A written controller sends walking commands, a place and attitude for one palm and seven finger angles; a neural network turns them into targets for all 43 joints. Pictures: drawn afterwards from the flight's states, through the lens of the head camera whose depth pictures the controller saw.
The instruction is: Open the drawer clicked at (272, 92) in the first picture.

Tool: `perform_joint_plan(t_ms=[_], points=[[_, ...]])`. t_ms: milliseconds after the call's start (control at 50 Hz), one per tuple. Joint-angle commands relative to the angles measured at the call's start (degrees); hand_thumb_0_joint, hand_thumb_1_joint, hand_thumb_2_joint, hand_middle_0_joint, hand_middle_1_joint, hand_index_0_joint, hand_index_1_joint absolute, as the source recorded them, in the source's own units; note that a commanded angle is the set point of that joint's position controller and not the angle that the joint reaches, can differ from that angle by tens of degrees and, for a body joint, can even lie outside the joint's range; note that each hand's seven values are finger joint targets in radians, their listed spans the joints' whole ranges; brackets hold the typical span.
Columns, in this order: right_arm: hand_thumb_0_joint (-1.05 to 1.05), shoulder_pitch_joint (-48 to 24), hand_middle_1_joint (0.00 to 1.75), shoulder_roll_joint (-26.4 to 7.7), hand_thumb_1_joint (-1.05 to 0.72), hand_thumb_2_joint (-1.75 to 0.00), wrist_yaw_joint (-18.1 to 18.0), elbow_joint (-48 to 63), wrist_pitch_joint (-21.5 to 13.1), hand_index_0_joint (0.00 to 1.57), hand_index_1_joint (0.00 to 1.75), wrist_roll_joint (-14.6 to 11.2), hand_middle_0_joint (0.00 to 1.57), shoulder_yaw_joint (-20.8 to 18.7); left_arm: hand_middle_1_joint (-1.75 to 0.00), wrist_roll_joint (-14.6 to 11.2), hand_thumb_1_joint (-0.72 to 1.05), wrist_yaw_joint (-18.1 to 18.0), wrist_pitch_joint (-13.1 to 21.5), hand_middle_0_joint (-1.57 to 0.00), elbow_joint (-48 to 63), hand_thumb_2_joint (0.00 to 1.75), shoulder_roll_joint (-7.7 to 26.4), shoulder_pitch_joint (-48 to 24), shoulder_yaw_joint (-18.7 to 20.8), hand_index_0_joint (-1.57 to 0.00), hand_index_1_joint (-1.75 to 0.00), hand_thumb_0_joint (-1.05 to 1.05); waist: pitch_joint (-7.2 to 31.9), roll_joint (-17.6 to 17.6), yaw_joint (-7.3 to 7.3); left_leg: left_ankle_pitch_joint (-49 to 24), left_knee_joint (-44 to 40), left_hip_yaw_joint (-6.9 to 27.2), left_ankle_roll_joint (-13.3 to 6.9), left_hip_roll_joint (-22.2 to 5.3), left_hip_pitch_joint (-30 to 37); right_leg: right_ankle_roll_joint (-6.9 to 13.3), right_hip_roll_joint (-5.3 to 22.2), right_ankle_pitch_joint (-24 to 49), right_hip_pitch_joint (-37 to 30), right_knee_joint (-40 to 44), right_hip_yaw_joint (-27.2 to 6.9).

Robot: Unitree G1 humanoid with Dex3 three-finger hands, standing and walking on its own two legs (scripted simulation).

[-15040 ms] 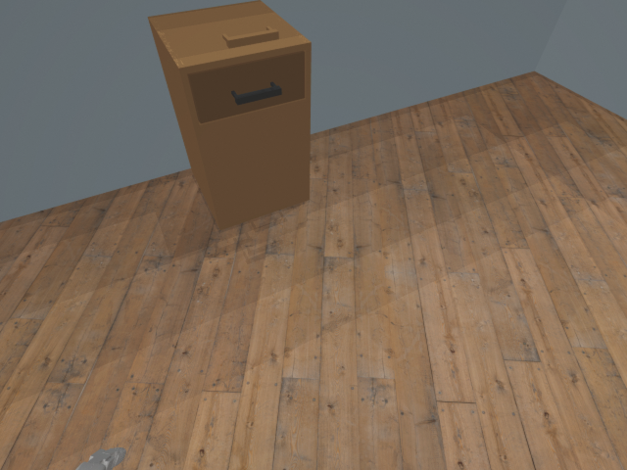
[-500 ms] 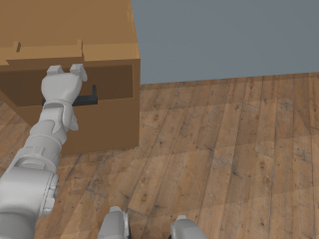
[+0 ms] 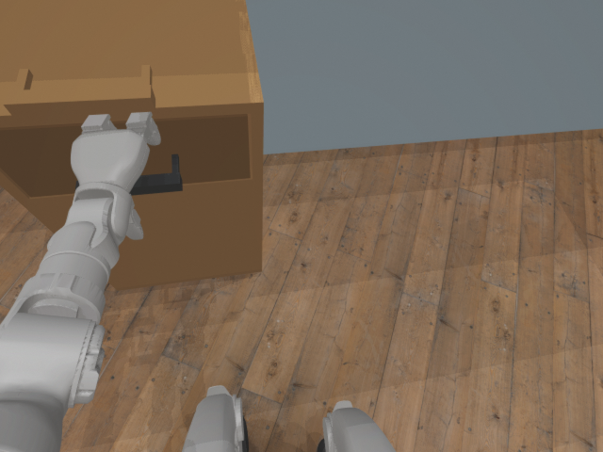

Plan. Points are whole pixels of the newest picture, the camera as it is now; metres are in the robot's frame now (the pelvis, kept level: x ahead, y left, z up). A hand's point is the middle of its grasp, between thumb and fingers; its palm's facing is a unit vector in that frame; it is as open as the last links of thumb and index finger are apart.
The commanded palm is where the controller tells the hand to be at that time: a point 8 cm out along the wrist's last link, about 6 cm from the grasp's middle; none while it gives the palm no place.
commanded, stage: move the hooked fingers above the handle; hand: left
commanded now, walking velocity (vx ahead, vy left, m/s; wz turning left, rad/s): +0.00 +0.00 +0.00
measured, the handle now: (131, 175) +0.54 +0.25 -0.07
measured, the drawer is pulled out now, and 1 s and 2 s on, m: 0.00 0.00 0.00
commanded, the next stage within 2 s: lower the fingers behind the handle in 1.62 s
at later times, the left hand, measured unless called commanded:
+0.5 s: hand (128, 176) +0.49 +0.23 +0.00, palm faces +0.01 -0.07 -1.00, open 13.8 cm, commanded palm +0.48 +0.22 +0.04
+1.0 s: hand (127, 177) +0.50 +0.23 -0.01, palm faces -0.04 -0.05 -1.00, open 13.8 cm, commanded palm +0.48 +0.22 +0.04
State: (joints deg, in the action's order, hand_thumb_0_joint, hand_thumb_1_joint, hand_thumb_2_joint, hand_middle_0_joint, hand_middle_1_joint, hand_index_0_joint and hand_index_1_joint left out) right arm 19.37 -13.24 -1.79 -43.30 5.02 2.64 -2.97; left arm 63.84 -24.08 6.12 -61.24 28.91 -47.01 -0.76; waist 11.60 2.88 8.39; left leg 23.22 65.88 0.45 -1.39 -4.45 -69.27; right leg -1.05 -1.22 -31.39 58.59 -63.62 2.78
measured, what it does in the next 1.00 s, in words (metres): stands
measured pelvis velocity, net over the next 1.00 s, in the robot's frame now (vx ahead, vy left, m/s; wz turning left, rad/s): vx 0.00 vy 0.00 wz -0.01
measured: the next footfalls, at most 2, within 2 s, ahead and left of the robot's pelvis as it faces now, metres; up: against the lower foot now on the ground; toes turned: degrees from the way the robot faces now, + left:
none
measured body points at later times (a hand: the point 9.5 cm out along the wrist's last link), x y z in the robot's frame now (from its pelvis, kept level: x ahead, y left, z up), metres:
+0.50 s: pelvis +0.00 +0.00 +0.00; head +0.12 +0.02 +0.43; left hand +0.49 +0.23 +0.05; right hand +0.01 -0.28 -0.12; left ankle +0.06 +0.11 -0.64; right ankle -0.02 -0.14 -0.64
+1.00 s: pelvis +0.00 +0.00 +0.00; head +0.13 +0.02 +0.44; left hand +0.49 +0.23 +0.05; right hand +0.01 -0.28 -0.11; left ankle +0.06 +0.11 -0.64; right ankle -0.02 -0.14 -0.64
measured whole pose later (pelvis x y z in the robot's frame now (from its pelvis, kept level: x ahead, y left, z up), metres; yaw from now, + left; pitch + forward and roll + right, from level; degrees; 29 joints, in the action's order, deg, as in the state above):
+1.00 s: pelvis +0.00 +0.00 +0.00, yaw +0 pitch +26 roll -4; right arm 18.6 -13.4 -1.0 -41.7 5.4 2.4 -2.2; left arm 64.3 -24.7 1.6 -66.0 28.9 -48.2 0.5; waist 11.3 3.4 9.1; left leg 23.2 64.7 0.0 -1.1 -4.9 -67.9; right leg -0.9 -1.7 -31.1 57.7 -62.5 2.1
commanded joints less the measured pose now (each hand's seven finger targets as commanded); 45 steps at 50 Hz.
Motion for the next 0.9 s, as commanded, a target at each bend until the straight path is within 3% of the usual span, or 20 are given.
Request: perform_joint_plan(t_ms=[0,20,40,60,100,120,180,240,300,340,380,440,480,560,600,640,700,740,800,880], points=[[0.0,8.48,0.3,-11.01,-0.9,-0.9,0.79,3.23,0.43,0.2,0.3,0.27,0.2,-2.53,-1.2,1.14,-0.5,-6.03,-6.07,-0.3,4.37,0.3,18.86,-21.01,9.12,-0.3,-1.2,0.0,22.68,8.3,-1.27,-16.53,-6.46,2.2,-0.22,2.48,32.71,3.5,-3.66,14.42,3.72,7.84,2.23],[0.0,7.99,0.3,-11.12,-0.9,-0.9,1.1,4.05,0.86,0.2,0.3,0.3,0.2,-2.34,-1.2,1.44,-0.5,-6.34,-7.75,-0.3,3.38,0.3,18.85,-19.44,8.89,-0.3,-1.2,0.0,23.4,8.3,-1.78,-17.44,-6.42,1.56,-0.35,2.75,32.43,3.44,-3.78,15.41,1.99,8.1,2.03],[0.0,7.46,0.3,-11.57,-0.9,-0.9,1.29,4.51,1.32,0.2,0.3,0.39,0.2,-2.1,-1.2,1.37,-0.5,-6.25,-9.08,-0.3,3.19,0.3,21.33,-18.28,10.9,-0.3,-1.2,0.0,25.55,7.23,-2.87,-18.37,-6.53,1.52,-0.23,2.74,32.79,3.39,-3.77,16.01,0.3,7.58,2.04],[0.0,7.23,0.3,-11.49,-0.9,-0.9,1.26,5.31,1.64,0.2,0.3,0.12,0.2,-2.06,-1.2,1.94,-0.5,-5.97,-9.96,-0.3,4.11,0.3,21.54,-19.03,10.08,-0.3,-1.2,0.0,26.55,8.49,-2.75,-18.92,-6.57,1.16,-0.19,2.7,33.28,3.22,-3.77,16.83,-0.42,7.73,1.81],[0.0,7.3,0.3,-11.21,-0.9,-0.9,1.22,6.01,1.61,0.2,0.3,-0.15,0.2,-2.41,-1.2,1.15,-0.5,-4.59,-10.38,-0.3,7.31,0.3,19.61,-20.33,8.33,-0.3,-1.2,0.0,29.37,8.11,-2.11,-20.23,-6.58,0.4,-0.47,2.6,35.28,2.84,-3.87,19.3,-3.5,8.91,1.39],[0.0,7.38,0.3,-11.3,-0.9,-0.9,1.01,6.07,1.66,0.2,0.3,-0.32,0.2,-2.53,-1.2,0.66,-0.5,-3.53,-10.39,-0.3,7.3,0.3,19.71,-18.98,8.35,-0.3,-1.2,0.0,30.02,6.12,-2.0,-19.75,-6.84,0.4,-0.55,2.56,35.65,2.62,-3.91,19.46,-4.95,9.49,1.26],[0.0,8.28,0.3,-10.83,-0.9,-0.9,-0.08,5.29,0.78,0.2,0.3,-0.6,0.2,-3.23,-1.2,-1.37,-0.5,0.03,-7.17,-0.3,12.28,0.3,15.32,-22.72,4.37,-0.3,-1.2,0.0,30.92,5.0,0.48,-18.78,-7.42,0.97,-0.94,2.24,37.97,2.14,-3.77,19.24,-5.21,11.04,0.72],[0.0,8.54,0.3,-10.28,-0.9,-0.9,-1.0,3.72,-0.43,0.2,0.3,-0.65,0.2,-3.68,-1.2,-2.65,-0.5,2.33,-2.89,-0.3,15.07,0.3,10.78,-25.01,0.56,-0.3,-1.2,0.0,26.85,3.85,2.85,-15.17,-7.87,1.66,-1.27,2.07,38.51,2.1,-3.55,16.27,-1.88,12.22,0.48],[0.0,8.63,0.3,-9.83,-0.9,-0.9,-1.63,2.38,-1.36,0.2,0.3,-0.65,0.2,-3.54,-1.2,-1.8,-0.5,1.69,-0.11,-0.3,12.75,0.3,8.77,-24.98,-1.05,-0.3,-1.2,0.0,20.33,3.67,3.76,-10.53,-7.61,1.89,-1.36,2.3,35.04,2.29,-3.38,12.91,2.7,12.11,0.56],[0.0,8.62,0.3,-9.9,-0.9,-0.9,-1.63,1.75,-1.64,0.2,0.3,-0.53,0.2,-3.18,-1.2,-0.89,-0.5,0.16,0.39,-0.3,10.67,0.3,11.07,-25.98,0.82,-0.3,-1.2,0.0,17.3,5.45,3.22,-9.13,-7.56,2.22,-1.09,2.34,32.81,2.83,-3.26,11.65,5.16,11.03,0.87],[0.0,8.47,0.3,-9.91,-0.9,-0.9,-1.06,2.13,-1.68,0.2,0.3,-0.2,0.2,-3.14,-1.2,0.18,-0.5,-1.99,-0.25,-0.3,8.41,0.3,11.77,-24.83,2.38,-0.3,-1.2,0.0,18.43,7.97,2.09,-10.56,-7.25,2.74,-0.61,2.39,33.29,3.37,-3.31,11.75,6.9,9.53,1.47],[0.0,8.18,0.3,-10.51,-0.9,-0.9,0.06,2.87,-0.97,0.2,0.3,0.15,0.2,-2.64,-1.2,0.43,-0.5,-4.53,-3.53,-0.3,4.07,0.3,16.32,-21.74,7.18,-0.3,-1.2,0.0,21.11,8.32,-0.14,-13.85,-6.6,2.33,-0.39,2.6,32.23,3.5,-3.44,13.08,4.89,8.15,1.75],[0.0,8.0,0.3,-10.85,-0.9,-0.9,0.59,4.16,-0.08,0.2,0.3,0.03,0.2,-2.25,-1.2,1.01,-0.5,-5.34,-6.4,-0.3,2.21,0.3,17.99,-21.28,7.76,-0.3,-1.2,0.0,22.35,7.14,-0.4,-15.21,-6.08,1.58,-0.5,2.73,31.0,3.24,-3.61,14.32,2.97,8.08,1.67],[0.0,7.84,0.3,-11.25,-0.9,-0.9,0.88,5.64,0.85,0.2,0.3,-0.01,0.2,-2.34,-1.2,1.11,-0.5,-4.29,-8.77,-0.3,6.81,0.3,21.24,-21.02,9.46,-0.3,-1.2,0.0,31.67,8.21,-2.03,-20.45,-5.31,0.55,-0.58,2.64,34.67,2.75,-3.76,19.97,-3.36,7.8,1.0],[0.0,7.9,0.3,-10.89,-0.9,-0.9,0.55,5.9,0.81,0.2,0.3,-0.22,0.2,-2.82,-1.2,0.12,-0.5,-2.73,-7.95,-0.3,11.26,0.3,19.8,-21.5,8.36,-0.3,-1.2,0.0,34.49,8.34,-1.72,-21.98,-5.43,0.39,-0.65,2.58,37.25,2.52,-3.84,22.0,-5.38,8.67,0.63],[0.0,8.25,0.3,-10.55,-0.9,-0.9,0.08,5.0,0.33,0.2,0.3,-0.39,0.2,-3.19,-1.2,-1.19,-0.5,-0.99,-6.36,-0.3,13.08,0.3,16.94,-23.65,6.07,-0.3,-1.2,0.0,32.91,5.82,0.51,-20.7,-5.8,0.97,-0.98,2.32,37.56,2.19,-3.78,21.32,-5.27,9.92,0.52],[0.0,8.93,0.3,-10.34,-0.9,-0.9,-0.85,3.32,-0.41,0.2,0.3,-0.67,0.2,-3.5,-1.2,-1.75,-0.5,0.35,-3.78,-0.3,13.78,0.3,13.67,-24.91,2.85,-0.3,-1.2,0.0,27.9,3.88,2.42,-17.29,-6.42,1.03,-1.43,2.27,36.44,1.93,-3.72,18.81,-3.1,11.46,0.28],[0.0,9.15,0.3,-10.18,-0.9,-0.9,-1.14,2.45,-0.98,0.2,0.3,-0.51,0.2,-3.6,-1.2,-1.76,-0.5,0.43,-1.99,-0.3,14.81,0.3,13.21,-26.27,2.37,-0.3,-1.2,0.0,26.46,5.9,2.51,-16.53,-6.62,1.29,-1.26,2.32,36.96,2.23,-3.57,17.52,-1.12,11.5,0.23],[0.0,9.23,0.3,-9.93,-0.9,-0.9,-1.08,1.68,-1.18,0.2,0.3,-0.44,0.2,-3.44,-1.2,-0.95,-0.5,-0.65,-1.38,-0.3,10.56,0.3,12.33,-23.5,2.41,-0.3,-1.2,0.0,22.37,6.01,2.23,-15.11,-6.75,1.52,-1.02,2.39,35.25,2.57,-3.66,15.69,1.67,11.18,0.75],[0.0,8.95,0.3,-9.94,-0.9,-0.9,0.09,2.34,-0.63,0.2,0.3,-0.24,0.2,-2.97,-1.2,-0.29,-0.5,-2.19,-4.15,-0.3,3.13,0.3,9.98,-20.25,1.81,-0.3,-1.2,0.0,18.04,5.84,1.57,-14.9,-7.47,1.77,-0.55,2.56,32.98,3.18,-3.86,14.7,3.45,10.46,1.78]])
